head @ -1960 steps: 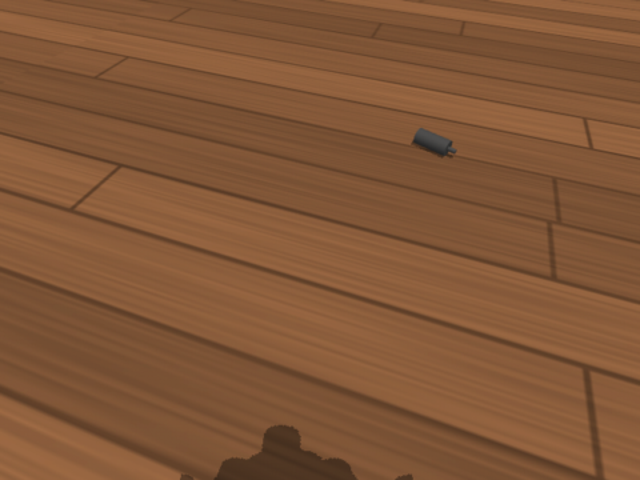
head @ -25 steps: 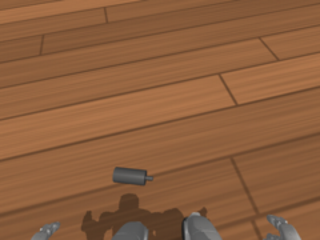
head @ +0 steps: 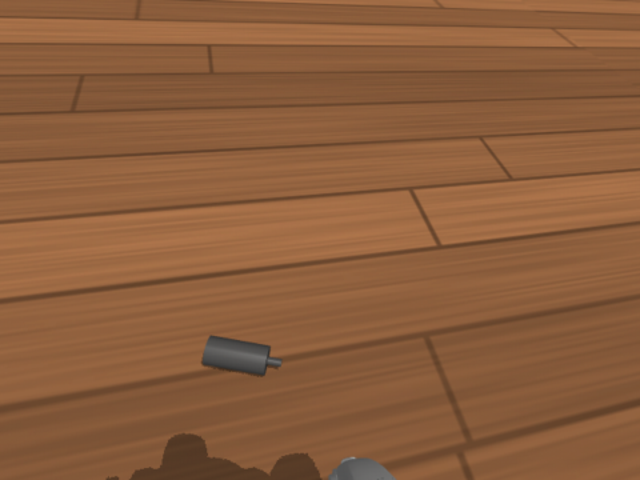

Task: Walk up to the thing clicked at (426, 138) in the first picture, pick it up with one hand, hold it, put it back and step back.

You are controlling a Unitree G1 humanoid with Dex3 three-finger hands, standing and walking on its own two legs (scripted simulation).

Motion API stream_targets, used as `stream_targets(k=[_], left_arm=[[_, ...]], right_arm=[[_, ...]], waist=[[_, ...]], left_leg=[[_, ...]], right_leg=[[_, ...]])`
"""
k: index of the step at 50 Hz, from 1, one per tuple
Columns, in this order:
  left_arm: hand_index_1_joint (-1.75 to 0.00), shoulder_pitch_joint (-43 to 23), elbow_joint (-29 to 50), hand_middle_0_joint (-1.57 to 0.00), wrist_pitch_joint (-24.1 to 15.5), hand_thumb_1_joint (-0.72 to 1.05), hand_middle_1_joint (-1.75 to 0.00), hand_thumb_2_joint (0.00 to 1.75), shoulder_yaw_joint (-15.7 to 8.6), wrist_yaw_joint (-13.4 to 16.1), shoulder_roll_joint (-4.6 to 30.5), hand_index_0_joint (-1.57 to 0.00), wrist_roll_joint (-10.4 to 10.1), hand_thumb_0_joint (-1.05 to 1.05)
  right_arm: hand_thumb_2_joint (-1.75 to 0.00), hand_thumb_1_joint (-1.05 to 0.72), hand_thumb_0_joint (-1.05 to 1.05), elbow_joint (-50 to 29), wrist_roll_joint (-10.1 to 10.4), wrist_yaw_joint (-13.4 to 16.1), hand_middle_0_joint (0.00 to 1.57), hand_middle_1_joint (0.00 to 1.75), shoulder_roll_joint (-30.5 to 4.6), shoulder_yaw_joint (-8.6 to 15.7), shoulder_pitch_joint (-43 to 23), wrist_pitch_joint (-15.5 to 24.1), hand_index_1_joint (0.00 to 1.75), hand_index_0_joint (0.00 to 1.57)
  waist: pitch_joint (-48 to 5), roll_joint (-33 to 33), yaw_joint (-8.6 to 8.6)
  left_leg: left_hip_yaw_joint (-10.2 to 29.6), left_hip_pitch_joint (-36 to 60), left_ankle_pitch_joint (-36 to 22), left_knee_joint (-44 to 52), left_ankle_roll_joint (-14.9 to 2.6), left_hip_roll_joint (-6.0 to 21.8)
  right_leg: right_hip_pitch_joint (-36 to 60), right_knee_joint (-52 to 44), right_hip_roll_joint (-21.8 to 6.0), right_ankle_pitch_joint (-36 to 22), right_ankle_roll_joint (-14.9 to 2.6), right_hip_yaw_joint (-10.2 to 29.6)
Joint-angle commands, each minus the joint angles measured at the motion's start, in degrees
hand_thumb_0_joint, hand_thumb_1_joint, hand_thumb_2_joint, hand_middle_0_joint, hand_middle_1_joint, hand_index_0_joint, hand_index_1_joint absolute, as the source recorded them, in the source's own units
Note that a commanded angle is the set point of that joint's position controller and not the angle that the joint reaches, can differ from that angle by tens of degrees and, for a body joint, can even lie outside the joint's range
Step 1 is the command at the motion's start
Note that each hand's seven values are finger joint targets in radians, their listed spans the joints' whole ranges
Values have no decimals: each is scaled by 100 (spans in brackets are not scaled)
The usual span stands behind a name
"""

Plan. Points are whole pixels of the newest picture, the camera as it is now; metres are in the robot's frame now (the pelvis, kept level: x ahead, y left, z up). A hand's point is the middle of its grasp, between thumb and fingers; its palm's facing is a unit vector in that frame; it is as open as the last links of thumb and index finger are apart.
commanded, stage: walk up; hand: left
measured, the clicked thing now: (244, 356) +0.56 +0.15 -0.72
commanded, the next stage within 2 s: none
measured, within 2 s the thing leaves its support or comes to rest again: neither
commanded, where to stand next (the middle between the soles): +0.15 -0.02 m, yaw -7 degrees
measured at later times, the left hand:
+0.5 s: hand out of the picture +0.10 +0.23 -0.09, palm faces -0.05 -0.85 -0.52, open 7.4 cm
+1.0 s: hand (116, 470) +0.17 +0.26 -0.16, palm faces -0.07 -0.91 -0.41, open 7.4 cm
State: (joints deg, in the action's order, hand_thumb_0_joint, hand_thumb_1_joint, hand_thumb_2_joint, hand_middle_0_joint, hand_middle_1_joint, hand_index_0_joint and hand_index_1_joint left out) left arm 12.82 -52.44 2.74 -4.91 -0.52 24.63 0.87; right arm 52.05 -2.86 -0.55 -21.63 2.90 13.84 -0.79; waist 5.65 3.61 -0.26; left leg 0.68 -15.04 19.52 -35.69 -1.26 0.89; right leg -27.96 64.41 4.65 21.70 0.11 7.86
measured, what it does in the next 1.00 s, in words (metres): steps on the spot: right foot, then left foot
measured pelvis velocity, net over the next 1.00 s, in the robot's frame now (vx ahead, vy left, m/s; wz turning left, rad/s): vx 0.05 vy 0.00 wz -0.05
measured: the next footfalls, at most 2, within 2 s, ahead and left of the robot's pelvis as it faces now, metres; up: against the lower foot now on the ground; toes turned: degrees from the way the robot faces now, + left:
right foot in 0.22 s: +0.07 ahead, -0.16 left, +0.00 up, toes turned -5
left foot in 0.70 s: +0.18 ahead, +0.08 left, +0.00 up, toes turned -4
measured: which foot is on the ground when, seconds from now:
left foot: down 0.00-0.24, up 0.26-0.68, down 0.70-1.00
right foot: up 0.00-0.20, down 0.22-0.74, up 0.76-1.00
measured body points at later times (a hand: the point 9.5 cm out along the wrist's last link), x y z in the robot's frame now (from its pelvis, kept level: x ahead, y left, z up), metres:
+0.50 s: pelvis +0.06 -0.06 +0.01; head +0.06 -0.11 +0.46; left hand +0.11 +0.27 -0.06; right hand +0.09 -0.38 -0.14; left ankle +0.15 +0.11 -0.66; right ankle +0.03 -0.16 -0.73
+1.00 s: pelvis +0.05 +0.00 -0.01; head +0.13 +0.00 +0.43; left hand +0.17 +0.30 -0.13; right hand +0.19 -0.32 -0.11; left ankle +0.14 +0.08 -0.73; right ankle +0.01 -0.12 -0.69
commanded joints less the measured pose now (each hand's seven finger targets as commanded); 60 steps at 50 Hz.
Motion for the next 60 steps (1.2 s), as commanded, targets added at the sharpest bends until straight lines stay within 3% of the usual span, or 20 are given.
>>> stream_targets(k=[1, 6, 11, 13, 14, 15, 18, 23, 33, 34, 35, 36, 37, 38, 43, 50, 54, 55, 57, 60], left_arm=[[-30, -332, 623, -20, -394, 90, -30, 90, -245, -124, 1208, -20, 88, 0], [-30, -432, 601, -20, -606, 90, -30, 90, -151, -181, 1065, -20, 80, 0], [-30, 1790, -164, -20, -765, 90, -30, 90, -290, -87, 1155, -20, 30, 0], [-30, 1952, 75, -20, -843, 90, -30, 90, -484, 78, 2047, -20, 112, 0], [-30, 1383, 282, -20, -807, 90, -30, 90, -461, 89, 2160, -20, 102, 0], [-30, 1029, 421, -20, -834, 90, -30, 90, -424, 85, 2124, -20, 74, 0], [-30, 704, 470, -20, -960, 90, -30, 90, -288, 194, 1539, -20, -94, 0], [-30, 558, 617, -20, -957, 90, -30, 90, -179, 426, 1164, -20, -14, 0], [-30, 292, 801, -20, -432, 90, -30, 90, -169, 493, 1280, -20, -201, 0], [-30, 282, 774, -20, -416, 90, -30, 90, -149, 524, 1300, -20, -253, 0], [-30, 394, 780, -20, -413, 90, -30, 90, -107, 550, 1259, -20, -299, 0], [-30, 428, 942, -20, -403, 90, -30, 90, -45, 513, 928, -20, -377, 0], [-30, 525, 887, -20, -335, 90, -30, 90, -33, 576, 764, -20, -445, 0], [-30, 291, 817, -20, -302, 90, -30, 90, -13, 653, 741, -20, -400, 0], [-30, 421, 622, -20, -171, 90, -30, 90, -68, 557, 943, -20, -350, 0], [-30, 362, 667, -20, -258, 90, -30, 90, -78, 414, 726, -20, -102, 0], [-30, 692, 474, -20, -268, 90, -30, 90, -176, 223, 744, -20, 116, 0], [-30, 721, 538, -20, -287, 90, -30, 90, -209, 202, 884, -20, 177, 0], [-30, -99, 895, -20, -319, 90, -30, 90, -342, 155, 1651, -20, 234, 0], [-30, -528, 955, -20, -401, 90, -30, 90, -168, 183, 949, -20, 130, 0]], right_arm=[[-90, -90, 0, -565, 35, -1, 20, 30, -1779, 587, 384, 311, 30, 20], [-90, -90, 0, -610, 59, -63, 20, 30, -1830, 545, 785, 354, 30, 20], [-90, -90, 0, -1091, 90, -159, 20, 30, -1383, 387, -318, 200, 30, 20], [-90, -90, 0, -1366, 151, -157, 20, 30, -922, 236, -381, 113, 30, 20], [-90, -90, 0, -1259, 153, -150, 20, 30, -1466, 396, -328, 59, 30, 20], [-90, -90, 0, -1134, 172, -164, 20, 30, -1612, 447, -158, 100, 30, 20], [-90, -90, 0, -600, 235, -249, 20, 30, -1451, 434, 717, 57, 30, 20], [-90, -90, 0, -619, 158, -209, 20, 30, -1047, 375, 680, -169, 30, 20], [-90, -90, 0, -755, 104, -32, 20, 30, -1099, 326, 53, -160, 30, 20], [-90, -90, 0, -763, 43, -57, 20, 30, -1123, 355, 148, -138, 30, 20], [-90, -90, 0, -800, 4, -70, 20, 30, -1319, 415, 222, -105, 30, 20], [-90, -90, 0, -908, 25, -39, 20, 30, -1635, 538, 288, -46, 30, 20], [-90, -90, 0, -963, 114, -42, 20, 30, -1789, 599, 209, -67, 30, 20], [-90, -90, 0, -848, 159, -15, 20, 30, -1635, 605, 420, -92, 30, 20], [-90, -90, 0, -1289, 148, 103, 20, 30, -1152, 473, -420, -199, 30, 20], [-90, -90, 0, -1360, 130, 77, 20, 30, -1308, 471, -469, -190, 30, 20], [-90, -90, 0, -1310, 244, 77, 20, 30, -1349, 425, -661, -181, 30, 20], [-90, -90, 0, -1274, 283, 86, 20, 30, -1227, 380, -628, -164, 30, 20], [-90, -90, 0, -1260, 248, 186, 20, 30, -1213, 390, -977, -102, 30, 20], [-90, -90, 0, -864, 290, 124, 20, 30, -1211, 367, -635, -15, 30, 20]], waist=[[-593, -1633, -472], [26, -1505, -599], [-413, -711, 591], [-228, 759, 702], [172, 166, 528], [603, 174, 351], [400, 44, -84], [332, 333, -121], [-489, 736, 169], [-634, 528, 18], [-899, -168, -90], [-1427, -1021, -171], [-1556, -2004, -159], [-1623, -2081, -349], [-1167, -1129, -70], [-1085, -1341, -79], [-1003, -844, 170], [-902, -355, 216], [-231, 1144, 369], [85, 87, 33]], left_leg=[[2243, 2167, 2340, 2037, -1210, 1531], [1733, 1676, 878, 1962, -1305, 1589], [188, -846, 872, -68, -676, 530], [382, -2970, 1302, -2616, -51, -444], [951, -2703, 986, -2711, -70, -163], [1036, -2720, 710, -2650, -62, 58], [1204, -2116, -357, -2507, 56, 8], [943, -1132, -776, -2372, 231, -272], [41, -520, -550, 222, -85, -172], [-18, -238, -1052, 843, -217, -160], [232, 356, -3287, 1175, -445, 21], [1178, 1288, -6157, 526, -876, 822], [2095, 2049, -8086, 347, -1567, 1470], [2283, 1677, -7586, 574, -1783, 1701], [1014, 896, -4772, 608, -1095, 899], [1554, 603, -3162, 660, -1421, 1403], [1589, -670, -1093, 602, -781, 1174], [1356, -1054, -247, 163, -479, 833], [564, -1354, 1639, -2127, 79, -610], [814, -842, 955, -2688, 76, -700]], right_leg=[[-1369, -1071, -362, 475, 193, -268], [-700, -2281, -542, 835, -32, -562], [2947, -4238, -348, -707, -130, -991], [3073, -5636, -2518, 2345, -584, 3004], [2284, -5972, -2878, 3410, -898, 3466], [1970, -5905, -2862, 3119, -1071, 3263], [2200, -5351, -1853, -232, -224, 921], [1303, -4558, -1682, -4747, -427, -554], [2428, -2762, -1929, -5181, -776, -393], [2464, -2368, -1856, -5086, -643, -460], [2305, -1509, -1444, -4442, -352, -645], [1506, -376, -768, -2711, -88, -720], [428, 403, 171, 1278, -25, -766], [556, 311, -129, 1873, -99, -475], [293, 566, -133, 908, -77, -218], [854, -1359, -401, 784, -14, -636], [2083, -3135, -332, -174, -370, -661], [2056, -3702, -747, 443, -665, 161], [461, -4812, -2942, 144, -1948, 2753], [419, -4163, -1968, -2110, -1398, 968]])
